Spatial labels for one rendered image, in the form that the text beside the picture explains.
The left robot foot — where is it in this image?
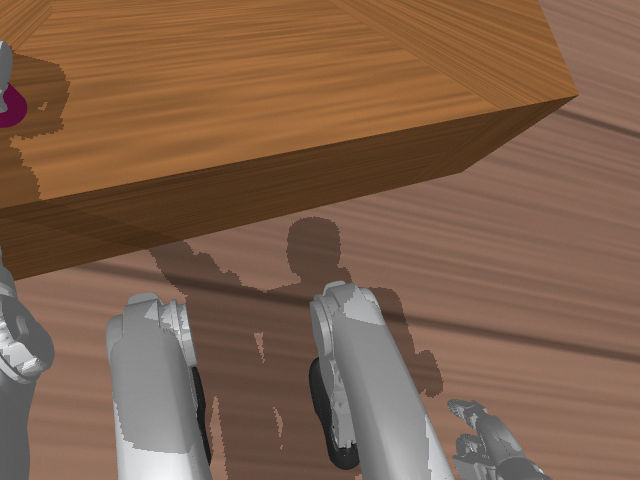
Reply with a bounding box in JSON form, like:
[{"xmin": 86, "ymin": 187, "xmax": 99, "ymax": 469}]
[{"xmin": 191, "ymin": 366, "xmax": 211, "ymax": 466}]

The right robot foot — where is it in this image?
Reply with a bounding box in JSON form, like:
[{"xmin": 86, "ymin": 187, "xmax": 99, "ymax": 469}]
[{"xmin": 309, "ymin": 357, "xmax": 360, "ymax": 470}]

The left robot arm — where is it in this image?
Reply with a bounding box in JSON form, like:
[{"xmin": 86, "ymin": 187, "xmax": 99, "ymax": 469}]
[{"xmin": 0, "ymin": 246, "xmax": 55, "ymax": 480}]

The can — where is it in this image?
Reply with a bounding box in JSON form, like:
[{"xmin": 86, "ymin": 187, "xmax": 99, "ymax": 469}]
[{"xmin": 0, "ymin": 83, "xmax": 27, "ymax": 128}]

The right robot hand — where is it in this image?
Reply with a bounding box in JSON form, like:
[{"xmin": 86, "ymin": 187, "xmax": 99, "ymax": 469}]
[{"xmin": 447, "ymin": 399, "xmax": 527, "ymax": 480}]

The right robot arm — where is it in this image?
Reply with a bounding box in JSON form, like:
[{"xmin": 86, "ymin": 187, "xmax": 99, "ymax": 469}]
[{"xmin": 495, "ymin": 457, "xmax": 553, "ymax": 480}]

